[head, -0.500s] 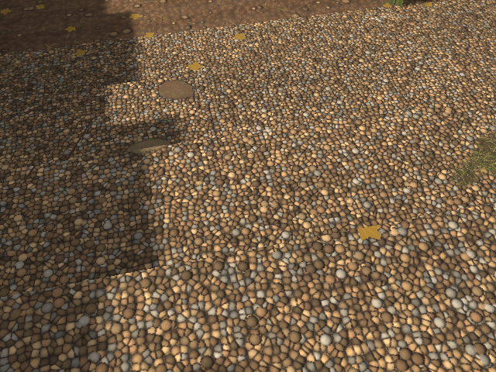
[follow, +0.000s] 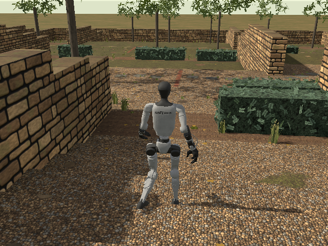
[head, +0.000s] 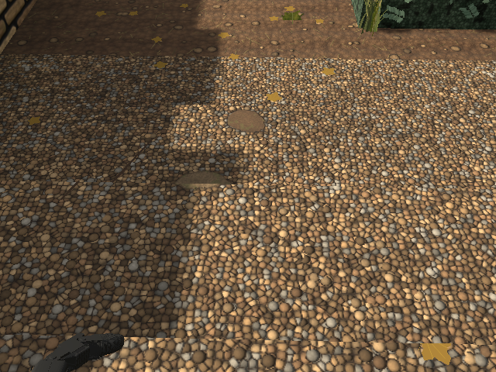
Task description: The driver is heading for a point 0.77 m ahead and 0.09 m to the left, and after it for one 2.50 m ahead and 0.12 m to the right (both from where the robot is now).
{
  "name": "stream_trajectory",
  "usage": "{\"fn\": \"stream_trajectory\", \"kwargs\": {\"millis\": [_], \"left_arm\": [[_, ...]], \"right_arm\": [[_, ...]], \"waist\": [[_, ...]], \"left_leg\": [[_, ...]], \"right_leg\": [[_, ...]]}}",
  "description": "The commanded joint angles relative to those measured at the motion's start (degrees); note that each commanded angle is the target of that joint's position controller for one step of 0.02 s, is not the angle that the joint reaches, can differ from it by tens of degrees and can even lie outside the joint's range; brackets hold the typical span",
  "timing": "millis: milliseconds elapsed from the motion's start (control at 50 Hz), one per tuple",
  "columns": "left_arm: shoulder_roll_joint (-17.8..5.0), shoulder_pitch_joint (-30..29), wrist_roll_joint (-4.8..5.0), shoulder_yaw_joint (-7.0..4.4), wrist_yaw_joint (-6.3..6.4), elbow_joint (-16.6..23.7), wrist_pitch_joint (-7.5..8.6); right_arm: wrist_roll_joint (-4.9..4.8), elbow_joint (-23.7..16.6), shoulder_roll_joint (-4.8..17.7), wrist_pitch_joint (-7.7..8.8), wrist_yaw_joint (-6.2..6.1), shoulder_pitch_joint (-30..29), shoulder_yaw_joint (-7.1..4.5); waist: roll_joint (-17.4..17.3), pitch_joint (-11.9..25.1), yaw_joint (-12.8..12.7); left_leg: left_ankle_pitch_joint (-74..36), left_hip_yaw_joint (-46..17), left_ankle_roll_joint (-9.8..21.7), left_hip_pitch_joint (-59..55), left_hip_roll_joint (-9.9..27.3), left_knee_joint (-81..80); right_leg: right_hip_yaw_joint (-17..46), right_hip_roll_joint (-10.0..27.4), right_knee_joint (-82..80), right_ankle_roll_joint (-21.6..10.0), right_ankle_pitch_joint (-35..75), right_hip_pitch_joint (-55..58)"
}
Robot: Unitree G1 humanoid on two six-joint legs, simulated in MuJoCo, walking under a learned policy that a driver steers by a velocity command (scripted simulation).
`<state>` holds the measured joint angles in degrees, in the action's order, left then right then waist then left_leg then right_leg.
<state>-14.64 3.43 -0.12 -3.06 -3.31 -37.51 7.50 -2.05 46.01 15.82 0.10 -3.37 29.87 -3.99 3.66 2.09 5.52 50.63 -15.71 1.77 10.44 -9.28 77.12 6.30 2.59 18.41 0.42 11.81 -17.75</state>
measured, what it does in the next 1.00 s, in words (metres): goes down, turning left: left foot, then right foot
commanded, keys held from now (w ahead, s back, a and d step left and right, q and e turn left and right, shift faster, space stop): w+q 0.68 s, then w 0.32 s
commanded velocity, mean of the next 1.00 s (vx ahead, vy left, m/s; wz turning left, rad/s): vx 0.50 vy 0.00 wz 0.51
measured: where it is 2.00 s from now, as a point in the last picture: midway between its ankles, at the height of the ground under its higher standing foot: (194, 316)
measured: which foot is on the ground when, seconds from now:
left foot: up 0.00-0.46, down 0.48-0.92, up 0.94-1.00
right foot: down 0.00-0.50, up 0.52-0.86, down 0.88-1.00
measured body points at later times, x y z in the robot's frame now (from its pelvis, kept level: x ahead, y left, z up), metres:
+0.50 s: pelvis +0.25 -0.01 -0.05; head +0.28 +0.00 +0.39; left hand +0.16 +0.25 -0.19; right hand +0.54 -0.16 -0.11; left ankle +0.33 +0.08 -0.77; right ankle +0.07 -0.13 -0.74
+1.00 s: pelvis +0.49 +0.03 -0.06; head +0.49 +0.04 +0.39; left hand +0.44 +0.32 -0.17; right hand +0.74 -0.13 -0.15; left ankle +0.36 +0.11 -0.67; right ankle +0.53 -0.08 -0.77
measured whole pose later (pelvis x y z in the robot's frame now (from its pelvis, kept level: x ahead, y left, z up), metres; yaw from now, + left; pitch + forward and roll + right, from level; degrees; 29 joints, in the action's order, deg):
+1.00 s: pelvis +0.49 +0.03 -0.06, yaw +30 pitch +1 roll -1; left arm -15.1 17.2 0.9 -3.8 -2.3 -43.2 6.8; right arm -2.7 39.1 14.6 2.1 -1.3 16.2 -3.2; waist -0.2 2.6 -2.3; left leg 30.0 -11.3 3.8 27.9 -8.9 77.9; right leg -0.2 -1.8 43.1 -1.4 -25.9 -18.8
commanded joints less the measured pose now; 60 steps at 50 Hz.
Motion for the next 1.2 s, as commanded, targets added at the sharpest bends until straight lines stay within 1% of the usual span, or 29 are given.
{"fn": "stream_trajectory", "kwargs": {"millis": [20,40,60,80,120,140,200,280,360,420,460,480,500,520,560,580,640,720,760,840,880,900,920,940,980,1020,1080,1140,1200], "left_arm": [[-9.28,27.79,0.08,-3.08,0.01,-7.05,-0.68],[-8.68,26.7,0.04,-3.69,0.09,-6.02,-1.7],[-14.71,25.0,0.28,-5.55,0.37,-9.16,-2.59],[-10.94,20.79,-0.03,-4.14,0.78,-8.36,-2.47],[-2.55,10.31,-0.08,-1.05,1.77,-7.6,-0.56],[-3.64,8.42,0.3,-0.91,2.12,-8.47,-0.46],[-4.11,11.99,-1.79,-0.58,3.84,-11.01,-0.19],[-6.75,17.03,0.54,-1.58,4.81,-12.84,-1.66],[-7.22,20.95,0.7,-1.98,5.28,-14.25,-3.99],[-10.11,19.85,0.51,-2.77,6.12,-13.12,-5.27],[-12.11,17.31,1.11,-3.39,6.36,-11.63,-5.37],[-12.12,13.59,1.63,-3.31,5.92,-10.18,-4.85],[-6.4,13.97,-1.37,-1.62,4.99,-7.97,-3.71],[-5.0,18.6,-0.38,-0.31,3.08,-5.32,-1.4],[-9.78,9.68,2.02,-1.76,2.28,-2.45,0.31],[-8.61,8.84,0.93,-1.83,2.68,-2.68,0.1],[-7.95,10.57,-0.46,-2.22,3.38,-2.19,-2.0],[-1.9,2.74,-2.34,-0.19,3.22,0.62,-2.34],[-4.33,11.23,-1.12,-1.32,2.19,-3.93,-1.9],[-6.66,4.15,-0.53,-1.84,1.51,-0.46,-0.43],[-8.96,14.83,-0.14,-3.29,1.22,-3.08,0.06],[-8.91,20.72,-0.11,-3.84,1.62,-4.07,0.16],[-12.79,26.08,-0.57,-4.87,1.78,-4.86,0.09],[-10.29,24.04,0.81,-3.18,1.54,-3.78,-0.57],[-11.1,21.92,1.79,-3.34,0.75,-4.17,-0.32],[-6.76,16.7,2.04,-1.17,1.44,-3.45,-0.29],[-6.83,15.07,1.69,-0.18,2.85,-5.26,-1.84],[-8.43,17.86,1.16,-0.4,3.19,-7.44,-3.66],[-9.0,17.07,1.81,-0.45,3.16,-7.54,-3.43]], "right_arm": [[-1.93,-0.33,-1.26,2.71,3.0,14.48,1.39],[-1.72,-0.67,1.78,3.4,2.89,9.36,1.02],[-2.63,-4.3,2.28,3.68,1.84,5.13,1.24],[-2.85,-5.09,3.97,2.85,0.45,-0.36,0.66],[-0.78,-6.46,7.17,1.14,-0.25,-10.44,-1.06],[0.33,-7.42,5.03,0.97,0.02,-10.84,-1.07],[1.45,-9.52,0.2,2.36,1.7,-13.76,-0.56],[1.15,-12.26,-2.0,1.48,3.77,-20.56,0.46],[0.72,-15.65,-1.87,1.07,5.92,-28.05,0.47],[0.65,-16.93,-0.9,1.33,6.81,-28.04,-0.09],[0.79,-14.89,2.59,1.12,6.49,-18.38,-1.76],[0.93,-12.22,6.33,0.87,5.61,-7.31,-3.59],[0.43,-10.35,11.09,0.67,4.31,-2.91,-4.21],[1.12,-12.24,13.29,1.83,4.73,-4.06,-3.93],[1.42,-12.63,7.47,2.06,4.37,-9.46,-2.78],[1.12,-13.35,6.46,2.23,4.46,-13.62,-2.32],[1.72,-13.6,5.07,2.55,3.65,-17.03,-1.61],[1.81,-10.9,7.25,1.78,1.84,-14.54,-2.42],[3.17,-10.31,6.84,1.63,1.89,-13.17,-2.24],[1.77,-11.1,4.92,1.63,2.37,-12.15,-1.4],[1.68,-13.11,5.2,2.15,2.84,-18.74,-1.46],[0.82,-13.77,4.08,2.53,2.66,-19.64,-0.78],[0.01,-13.54,0.95,2.71,2.25,-15.3,-0.05],[0.96,-10.65,-1.51,3.17,2.15,-7.33,0.85],[-2.44,-12.38,4.92,3.72,1.65,-12.59,-0.55],[0.18,-14.0,5.41,2.14,1.75,-19.99,-0.07],[1.82,-16.28,2.34,2.45,4.01,-22.38,1.27],[3.0,-17.54,-2.56,3.76,5.55,-26.38,3.29],[3.48,-15.64,1.21,4.64,6.39,-21.63,1.81]], "waist": [[19.34,13.83,-6.09],[13.76,12.93,-8.53],[12.41,12.93,-5.81],[4.23,8.28,-5.22],[-0.44,-5.73,-3.34],[2.28,-9.42,-1.66],[5.88,-5.37,-3.56],[0.32,-3.98,-7.05],[-2.77,-7.11,-9.51],[-0.7,-4.58,-7.5],[1.89,0.92,-1.82],[-0.16,5.68,4.59],[-14.27,9.34,2.63],[-19.08,18.42,-1.17],[-6.1,4.9,-0.91],[0.4,1.02,-4.08],[-3.44,-0.6,-7.68],[-6.39,0.58,-5.97],[-8.02,6.58,-7.03],[-8.36,0.66,-5.46],[-10.66,2.95,-12.47],[-5.09,2.77,-16.6],[6.87,5.93,-16.24],[13.43,4.02,-10.4],[3.32,-4.51,-7.88],[-6.33,-8.14,-6.46],[-1.56,-9.34,-5.07],[-0.2,-3.71,-7.06],[2.99,1.84,-5.41]], "left_leg": [[-6.53,-3.67,-0.8,45.87,4.12,32.33],[-11.36,-0.36,-1.23,49.84,6.54,32.16],[-18.75,4.96,-2.17,51.91,8.21,37.43],[-24.63,8.07,-1.91,50.73,11.6,37.92],[-35.91,2.13,0.61,44.93,14.79,17.52],[-40.19,2.89,-0.57,38.12,14.69,3.21],[-53.21,7.6,-2.17,28.11,12.6,-14.9],[-55.87,9.55,0.55,32.81,11.05,-30.03],[-51.81,14.41,2.17,35.36,9.96,-36.32],[-43.43,20.91,4.12,25.28,6.38,-38.32],[-39.58,21.57,6.42,9.64,4.11,-39.75],[-46.6,18.0,9.24,-6.48,4.57,-47.63],[-57.66,-2.14,14.59,-23.47,17.16,-47.09],[-47.4,-30.5,27.15,-35.98,28.84,-53.51],[-39.88,-18.61,20.88,-21.48,23.78,-59.53],[-43.97,-14.14,18.41,-12.39,20.97,-60.8],[-54.58,-6.57,16.5,1.12,16.52,-62.38],[-63.1,2.75,13.01,12.07,10.51,-58.71],[-64.36,2.47,12.22,13.95,12.23,-54.54],[-60.08,-4.95,12.24,5.33,15.27,-48.57],[-71.02,-4.41,10.01,8.79,13.48,-39.39],[-71.16,-1.5,7.43,12.45,8.02,-28.79],[-49.33,0.65,3.35,21.4,1.58,-7.94],[-14.02,0.08,2.32,31.0,-1.82,5.5],[-18.17,2.67,1.7,45.88,2.59,16.1],[-26.15,2.42,2.25,42.19,8.35,7.71],[-37.05,9.09,0.7,34.45,13.56,-12.37],[-43.27,15.35,-0.69,20.92,10.61,-28.38],[-50.69,16.53,0.53,10.88,7.26,-31.53]], "right_leg": [[12.66,16.64,23.83,-0.14,41.97,51.83],[14.2,17.78,20.37,-3.73,29.06,47.03],[27.78,24.2,9.41,-12.24,-5.71,38.02],[33.07,25.26,0.19,-15.15,-23.27,26.96],[19.3,18.32,-0.8,-10.33,-18.82,5.96],[7.82,11.89,-3.11,-6.71,-12.36,-2.26],[-1.35,7.98,-4.53,-6.19,4.7,-1.87],[-4.09,11.27,-3.65,-4.84,14.55,14.1],[-8.09,11.77,-2.13,-3.16,16.31,21.75],[-12.59,11.05,4.72,-2.7,36.66,22.04],[-13.47,11.09,18.38,-3.54,46.51,17.75],[-15.28,8.22,32.75,-2.91,37.11,9.97],[-14.49,-0.26,54.34,-1.62,-22.88,-8.72],[-1.32,-6.77,68.27,-0.84,-48.48,-25.76],[1.0,-1.35,59.25,-2.08,-37.2,-30.6],[0.04,0.63,53.84,-1.43,-34.07,-26.7],[-1.55,2.61,44.36,1.63,-30.36,-17.11],[-6.68,-1.74,29.26,2.74,-14.02,-6.74],[-6.48,-2.79,38.4,2.08,-2.97,1.68],[-4.68,-1.54,34.1,-0.62,-16.73,-7.83],[-6.9,-3.37,27.44,-1.82,-19.81,6.25],[-8.21,-4.73,16.94,-2.53,-21.03,14.07],[10.09,6.83,12.52,-10.33,-17.8,22.87],[23.13,16.25,10.5,-16.23,1.79,23.83],[38.86,22.89,2.13,-24.35,-6.97,18.69],[25.64,18.19,1.83,-18.82,-14.3,8.16],[13.29,9.66,-2.92,-14.18,-14.64,1.92],[4.32,5.55,1.76,-11.8,6.39,1.12],[2.56,4.84,10.11,-10.07,13.59,3.09]]}}
Keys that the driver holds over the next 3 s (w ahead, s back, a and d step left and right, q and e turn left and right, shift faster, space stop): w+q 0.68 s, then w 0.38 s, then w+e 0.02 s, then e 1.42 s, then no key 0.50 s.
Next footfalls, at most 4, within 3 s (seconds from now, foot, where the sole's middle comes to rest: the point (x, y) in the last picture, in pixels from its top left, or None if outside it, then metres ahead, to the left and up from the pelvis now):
0.48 left None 0.37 0.09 -0.81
0.88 right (260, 361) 0.56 -0.06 -0.81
1.24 left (132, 352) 0.62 0.29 -0.81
1.76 right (228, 303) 0.84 0.02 -0.98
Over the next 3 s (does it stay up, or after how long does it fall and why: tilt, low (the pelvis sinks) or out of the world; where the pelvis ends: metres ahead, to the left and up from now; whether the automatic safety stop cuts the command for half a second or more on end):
stays up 0.87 0.09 -0.21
